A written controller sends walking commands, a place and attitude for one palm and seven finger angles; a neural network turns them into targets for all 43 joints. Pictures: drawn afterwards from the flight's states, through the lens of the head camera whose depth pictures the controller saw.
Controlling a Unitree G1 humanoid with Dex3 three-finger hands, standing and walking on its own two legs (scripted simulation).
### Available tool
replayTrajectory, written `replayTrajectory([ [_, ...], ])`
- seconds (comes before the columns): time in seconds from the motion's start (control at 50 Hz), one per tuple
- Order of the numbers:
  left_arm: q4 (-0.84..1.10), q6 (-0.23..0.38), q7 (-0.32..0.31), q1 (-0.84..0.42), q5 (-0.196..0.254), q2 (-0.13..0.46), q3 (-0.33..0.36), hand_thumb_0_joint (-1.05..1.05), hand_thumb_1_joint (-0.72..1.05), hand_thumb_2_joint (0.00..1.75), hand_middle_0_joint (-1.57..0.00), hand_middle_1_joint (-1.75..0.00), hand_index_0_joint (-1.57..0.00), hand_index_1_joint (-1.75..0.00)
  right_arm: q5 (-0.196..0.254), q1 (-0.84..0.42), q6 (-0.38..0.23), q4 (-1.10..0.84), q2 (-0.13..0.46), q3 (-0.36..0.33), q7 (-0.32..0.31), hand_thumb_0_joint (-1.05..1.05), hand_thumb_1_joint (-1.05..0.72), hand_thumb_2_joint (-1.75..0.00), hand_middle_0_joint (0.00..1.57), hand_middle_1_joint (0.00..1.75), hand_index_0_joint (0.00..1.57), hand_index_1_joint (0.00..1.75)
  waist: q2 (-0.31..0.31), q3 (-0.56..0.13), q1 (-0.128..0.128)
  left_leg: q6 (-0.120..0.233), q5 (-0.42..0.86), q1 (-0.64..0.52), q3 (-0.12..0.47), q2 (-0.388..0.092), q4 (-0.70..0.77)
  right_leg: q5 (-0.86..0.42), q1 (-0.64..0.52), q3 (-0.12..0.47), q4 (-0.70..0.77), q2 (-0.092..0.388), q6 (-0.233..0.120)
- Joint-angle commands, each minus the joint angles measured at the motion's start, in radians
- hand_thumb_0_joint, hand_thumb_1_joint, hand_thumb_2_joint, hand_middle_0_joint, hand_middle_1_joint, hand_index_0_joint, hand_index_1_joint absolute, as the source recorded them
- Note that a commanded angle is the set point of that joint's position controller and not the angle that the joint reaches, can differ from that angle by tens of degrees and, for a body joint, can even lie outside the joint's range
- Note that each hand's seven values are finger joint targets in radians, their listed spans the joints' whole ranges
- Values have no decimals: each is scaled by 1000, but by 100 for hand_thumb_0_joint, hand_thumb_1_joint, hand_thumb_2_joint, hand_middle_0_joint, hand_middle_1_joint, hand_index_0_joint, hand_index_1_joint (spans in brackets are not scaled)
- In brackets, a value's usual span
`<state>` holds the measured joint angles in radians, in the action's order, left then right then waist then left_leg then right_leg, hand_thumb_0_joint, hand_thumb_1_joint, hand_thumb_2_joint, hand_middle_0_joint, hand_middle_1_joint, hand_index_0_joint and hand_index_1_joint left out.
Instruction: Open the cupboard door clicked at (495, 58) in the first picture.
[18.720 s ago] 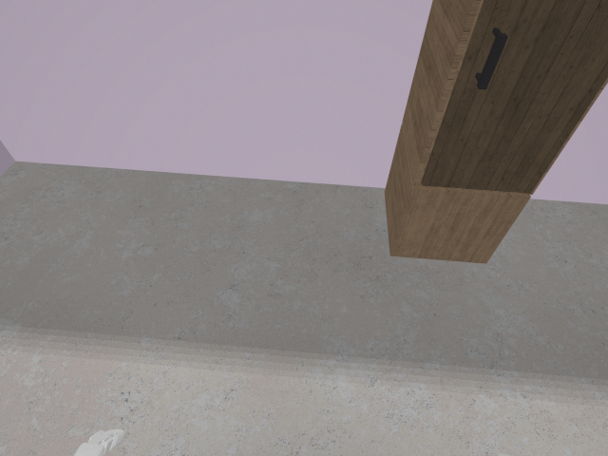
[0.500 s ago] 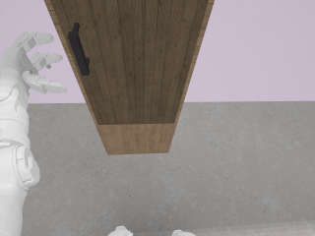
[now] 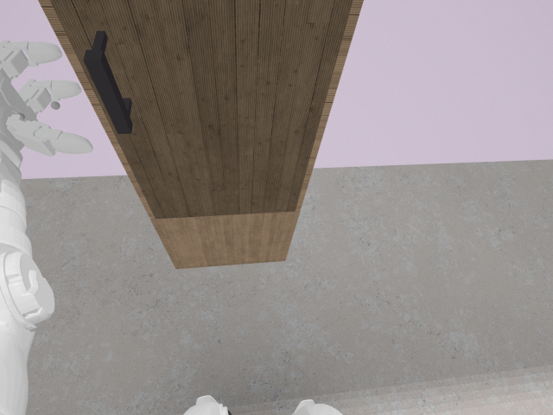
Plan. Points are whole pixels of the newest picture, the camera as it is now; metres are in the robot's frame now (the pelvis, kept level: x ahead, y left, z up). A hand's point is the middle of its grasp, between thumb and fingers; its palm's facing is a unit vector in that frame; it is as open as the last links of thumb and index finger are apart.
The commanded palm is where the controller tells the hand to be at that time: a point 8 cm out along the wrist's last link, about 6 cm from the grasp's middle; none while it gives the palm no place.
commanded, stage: move the hooked fingers beside the handle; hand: left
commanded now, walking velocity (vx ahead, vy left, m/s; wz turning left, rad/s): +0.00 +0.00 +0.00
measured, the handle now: (113, 86) +0.55 +0.19 +0.12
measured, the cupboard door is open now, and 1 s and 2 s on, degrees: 0 0 0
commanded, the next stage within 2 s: slide the fingers in behind the handle in 1.04 s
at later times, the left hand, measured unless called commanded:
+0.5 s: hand (57, 106) +0.50 +0.24 +0.14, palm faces +0.04 -1.00 +0.00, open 14.0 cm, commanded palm +0.48 +0.29 +0.12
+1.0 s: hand (58, 104) +0.51 +0.24 +0.13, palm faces +0.02 -1.00 +0.01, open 14.0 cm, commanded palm +0.48 +0.29 +0.12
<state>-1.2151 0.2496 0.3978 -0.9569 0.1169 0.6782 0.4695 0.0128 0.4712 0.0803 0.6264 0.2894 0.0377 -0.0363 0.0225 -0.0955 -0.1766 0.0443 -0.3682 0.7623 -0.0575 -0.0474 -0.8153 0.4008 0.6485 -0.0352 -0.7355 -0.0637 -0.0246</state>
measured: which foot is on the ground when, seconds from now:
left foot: down 0.00-1.00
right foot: down 0.00-1.00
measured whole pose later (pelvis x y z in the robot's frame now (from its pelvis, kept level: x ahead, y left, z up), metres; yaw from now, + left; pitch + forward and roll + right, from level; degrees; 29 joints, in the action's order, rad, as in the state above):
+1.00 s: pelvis +0.00 +0.01 -0.01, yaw +0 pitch +19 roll -4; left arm -1.24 0.24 0.37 -1.00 0.11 0.68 0.44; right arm 0.01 0.49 0.08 0.64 0.29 0.04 -0.04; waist 0.03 -0.10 -0.19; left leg 0.05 -0.38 0.81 -0.05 -0.05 -0.86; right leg 0.41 0.69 -0.04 -0.76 -0.06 -0.02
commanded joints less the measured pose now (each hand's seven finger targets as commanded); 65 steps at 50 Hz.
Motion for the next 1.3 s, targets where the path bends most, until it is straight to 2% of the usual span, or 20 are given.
replayTrajectory([
  [0.0, 264, 71, -6, -415, 31, 250, 7, 0, -50, 30, -30, -120, -30, -120, 7, 128, -7, -59, 186, -76, -6, 0, -90, -90, 20, 30, 20, 30, 160, -447, 25, 3, 571, -521, 106, 11, 17, -483, -37, 7, 59, -19, 10],
  [0.2, 204, 60, -40, -482, 29, 152, -70, 0, -50, 30, -30, -120, -30, -120, 9, 98, -15, -43, 183, -71, -6, 0, -90, -90, 20, 30, 20, 30, 118, -364, -14, 2, 446, -497, 124, 12, 27, -370, 36, 2, 64, -11, 10],
  [0.32, 174, 89, -69, -580, 4, 263, -15, 0, -50, 30, -30, -120, -30, -120, 8, 97, -32, -38, 195, -60, -17, 0, -90, -90, 20, 30, 20, 30, 94, -388, -23, 4, 359, -434, 131, 14, 17, -316, 26, 18, 53, -3, 13],
  [0.34, 161, 91, -67, -579, -2, 242, -38, 0, -50, 30, -30, -120, -30, -120, 9, 93, -36, -40, 190, -58, -15, 0, -90, -90, 20, 30, 20, 30, 118, -397, -24, 3, 353, -432, 128, 19, 15, -312, 25, 20, 53, -2, 13],
  [0.36, 183, 104, -71, -600, -3, 281, -8, 0, -50, 30, -30, -120, -30, -120, 7, 102, -37, -38, 195, -59, -17, 0, -90, -90, 20, 30, 20, 30, 126, -418, -18, 2, 374, -445, 134, 16, 9, -321, 20, 18, 42, -3, 8],
  [0.42, 194, 118, -66, -599, -11, 243, -38, 0, -50, 30, -30, -120, -30, -120, 4, 101, -44, -36, 190, -62, -13, 0, -90, -90, 20, 30, 20, 30, 199, -473, -14, -11, 402, -517, 148, 9, 2, -301, 66, 11, 39, -6, 6],
  [0.52, 71, 54, -39, -537, 3, 248, -38, 0, -50, 30, -30, -120, -30, -120, 10, 121, -36, -32, 202, -57, -19, 0, -90, -90, 20, 30, 20, 30, 92, -383, -28, 4, 334, -396, 131, 12, 14, -297, 37, 12, 55, -8, 12],
  [0.56, 70, 42, -40, -557, 2, 225, -59, 0, -50, 30, -30, -120, -30, -120, 8, 127, -36, -33, 198, -54, -20, 0, -90, -90, 20, 30, 20, 30, 110, -346, -32, 6, 317, -377, 128, 17, 19, -283, 48, 9, 57, -7, 10],
  [0.6, 67, 43, -48, -544, -9, 279, -27, 0, -50, 30, -30, -120, -30, -120, 5, 136, -37, -36, 205, -54, -20, 0, -90, -90, 20, 30, 20, 30, 106, -342, -30, 6, 302, -362, 128, 12, 18, -260, 62, 12, 59, -8, 12],
  [0.76, 162, 112, -48, -593, -13, 386, 51, 0, -50, 30, -30, -120, -30, -120, -2, 170, -38, -30, 208, -60, -19, 0, -90, -90, 20, 30, 20, 30, 157, -495, -14, 3, 373, -419, 132, 11, -3, -312, 6, 20, 34, -16, 8],
  [0.8, 157, 96, -37, -556, -20, 324, 3, 0, -50, 30, -30, -120, -30, -120, 0, 163, -34, -34, 198, -60, -15, 0, -90, -90, 20, 30, 20, 30, 222, -492, -8, -5, 403, -458, 131, 10, -3, -318, 42, 10, 34, -16, 7],
  [0.9, 171, 54, -18, -455, 2, 269, -7, 0, -50, 30, -30, -120, -30, -120, -1, 170, -22, -40, 199, -71, -10, 0, -90, -90, 20, 30, 20, 30, 187, -480, 8, -7, 492, -500, 133, 2, -1, -363, 43, -6, 41, -24, 6],
  [0.96, 208, 53, -20, -463, 27, 209, -31, 0, -50, 30, -30, -120, -30, -120, -2, 164, -19, -43, 195, -73, -6, 0, -90, -90, 20, 30, 20, 30, 147, -447, -5, -2, 502, -502, 130, 4, 3, -381, 41, -8, 47, -26, 6],
  [0.98, 217, 55, -27, -464, 27, 256, 8, 0, -50, 30, -30, -120, -30, -120, -2, 162, -18, -40, 199, -75, -6, 0, -90, -90, 20, 30, 20, 30, 150, -444, 3, -1, 503, -495, 128, 2, 2, -389, 38, -4, 48, -25, 8],
  [1.04, 193, 56, -41, -448, 22, 256, 5, 0, -50, 30, -30, -120, -30, -120, 1, 150, -13, -48, 196, -72, -5, 0, -90, -90, 20, 30, 20, 30, 102, -383, 1, 3, 454, -432, 119, 9, 13, -383, 11, -1, 51, -21, 10],
  [1.08, 232, 74, -55, -479, 9, 243, -12, 0, -50, 30, -30, -120, -30, -120, 2, 138, -15, -50, 190, -71, -4, 0, -90, -90, 20, 30, 20, 30, 171, -408, 3, -3, 483, -479, 126, 9, 8, -381, 36, 0, 41, -19, 7],
  [1.16, 268, 101, -66, -518, 12, 198, -39, 0, -50, 30, -30, -120, -30, -120, -2, 133, -19, -42, 185, -74, -1, 0, -90, -90, 20, 30, 20, 30, 172, -434, -9, -9, 513, -534, 145, 2, -3, -364, 63, -6, 33, -19, 4],
  [1.18, 276, 103, -62, -520, 15, 154, -71, 0, -50, 30, -30, -120, -30, -120, 0, 121, -22, -42, 182, -74, 2, 0, -90, -90, 20, 30, 20, 30, 214, -456, -10, -14, 522, -567, 148, 1, -5, -357, 84, -4, 34, -19, 4],
  [1.22, 268, 99, -61, -523, 26, 98, -100, 0, -50, 30, -30, -120, -30, -120, -2, 117, -27, -34, 180, -78, 4, 0, -90, -90, 20, 30, 20, 30, 205, -459, -14, -19, 526, -594, 163, -5, -7, -332, 111, -11, 36, -19, 3],
  [1.28, 200, 73, -72, -514, 31, 107, -82, 0, -50, 30, -30, -120, -30, -120, 1, 115, -28, -26, 186, -75, 2, 0, -90, -90, 20, 30, 20, 30, 120, -423, -21, -11, 473, -533, 158, 0, 1, -330, 90, -12, 37, -17, 6],
])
